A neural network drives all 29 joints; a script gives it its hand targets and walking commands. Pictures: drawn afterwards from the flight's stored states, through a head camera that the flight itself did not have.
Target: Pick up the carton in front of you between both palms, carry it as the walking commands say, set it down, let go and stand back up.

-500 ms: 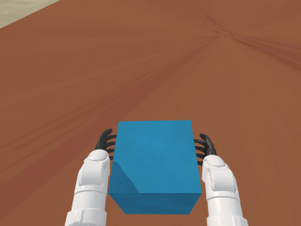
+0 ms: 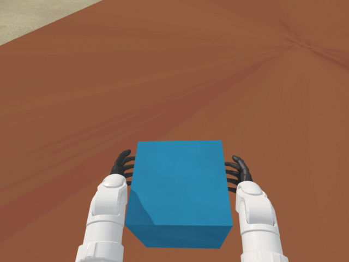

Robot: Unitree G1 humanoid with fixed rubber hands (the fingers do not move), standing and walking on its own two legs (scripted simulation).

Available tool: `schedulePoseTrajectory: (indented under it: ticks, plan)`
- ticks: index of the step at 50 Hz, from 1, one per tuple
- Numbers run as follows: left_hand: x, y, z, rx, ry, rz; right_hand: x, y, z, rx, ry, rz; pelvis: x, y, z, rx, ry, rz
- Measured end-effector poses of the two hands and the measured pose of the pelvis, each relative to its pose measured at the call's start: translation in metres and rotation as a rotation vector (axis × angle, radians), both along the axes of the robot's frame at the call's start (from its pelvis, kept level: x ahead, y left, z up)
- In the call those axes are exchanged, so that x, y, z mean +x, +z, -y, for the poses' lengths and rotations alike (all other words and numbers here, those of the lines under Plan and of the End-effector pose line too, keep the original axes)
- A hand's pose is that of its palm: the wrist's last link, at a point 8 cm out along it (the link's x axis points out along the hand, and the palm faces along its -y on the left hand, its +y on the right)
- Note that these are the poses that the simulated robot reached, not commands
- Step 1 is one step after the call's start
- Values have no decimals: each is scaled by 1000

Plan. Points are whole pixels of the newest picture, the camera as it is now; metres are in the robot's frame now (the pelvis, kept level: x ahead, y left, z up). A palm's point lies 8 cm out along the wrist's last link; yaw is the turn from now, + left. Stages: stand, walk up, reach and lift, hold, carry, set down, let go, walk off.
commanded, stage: hold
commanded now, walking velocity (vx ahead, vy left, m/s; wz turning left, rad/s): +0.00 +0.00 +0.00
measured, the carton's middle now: (180, 197) +0.30 +0.00 -0.05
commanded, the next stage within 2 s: set down in 0.68 s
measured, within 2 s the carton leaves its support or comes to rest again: neither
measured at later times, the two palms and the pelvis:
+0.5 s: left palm (129, 181) +0.28 +0.12 +0.05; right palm (257, 182) +0.30 -0.18 +0.04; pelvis -0.01 -0.05 +0.00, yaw +4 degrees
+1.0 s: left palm (132, 172) +0.32 +0.13 +0.02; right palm (246, 177) +0.34 -0.17 +0.01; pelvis +0.00 -0.02 -0.01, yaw +3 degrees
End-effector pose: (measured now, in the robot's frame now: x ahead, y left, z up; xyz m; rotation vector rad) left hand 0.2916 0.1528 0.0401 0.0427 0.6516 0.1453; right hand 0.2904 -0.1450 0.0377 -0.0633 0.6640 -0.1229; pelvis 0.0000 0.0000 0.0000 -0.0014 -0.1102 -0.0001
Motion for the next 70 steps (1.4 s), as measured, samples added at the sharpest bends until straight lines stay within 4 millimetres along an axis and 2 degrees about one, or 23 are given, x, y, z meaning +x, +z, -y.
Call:
schedulePoseTrajectory:
  ticks: [3, 7, 17, 25, 39, 46, 52, 55, 59, 64, 70]
  plan:
    - [-9, 2, -5, -1, 40, 1, 4, 2, -5, 1, 36, 2, -3, 0, 6, -1, 26, 16]
    - [-14, 6, -1, -3, 57, 5, 5, 4, -2, 7, 46, 5, -7, -1, 14, -1, 46, 28]
    - [-13, 12, 22, 4, 55, 6, 3, 5, 22, 31, 43, 5, -9, -1, 36, 2, 63, 40]
    - [-11, 13, 30, 3, 69, 7, 8, 7, 30, 41, 52, 6, -6, -1, 48, 3, 73, 40]
    - [1, 12, 24, 3, 73, 1, 20, 6, 24, 36, 53, 0, 4, 0, 42, -1, 73, 28]
    - [19, 0, 22, -5, 76, -20, 34, -10, 19, 45, 16, -19, 2, -3, 31, -3, 66, -1]
    - [39, -32, 27, 13, 57, -34, 50, -44, 24, 32, 15, -32, -6, -11, 22, 3, 52, -104]
    - [44, -60, 29, 26, 41, -45, 53, -73, 27, 19, 29, -43, -11, -17, 20, 8, 43, -188]
    - [41, -108, 32, 26, 40, -58, 51, -121, 30, 13, 43, -57, -18, -28, 20, 15, 36, -310]
    - [35, -164, 36, -2, 80, -46, 52, -176, 33, 24, 30, -44, -28, -52, 23, 15, 43, -472]
    - [40, -202, 39, -34, 133, 29, 69, -211, 35, 48, 48, 28, -41, -91, 31, 15, 53, -627]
